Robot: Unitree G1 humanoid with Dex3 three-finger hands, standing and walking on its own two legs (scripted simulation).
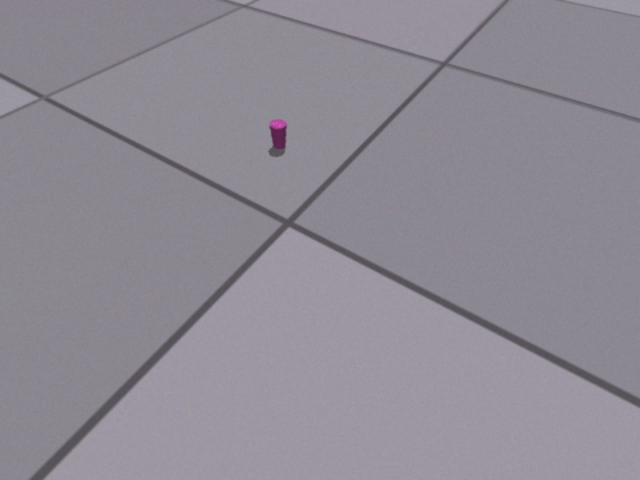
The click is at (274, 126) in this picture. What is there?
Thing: tapered cup
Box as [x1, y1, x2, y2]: [270, 119, 285, 148]
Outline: 273,120 270,122 270,129 274,147 282,148 285,143 285,122 278,119
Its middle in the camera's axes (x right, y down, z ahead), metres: -0.21 -0.53 +2.02
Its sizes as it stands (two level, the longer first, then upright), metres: 0.084 0.084 0.131
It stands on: the floor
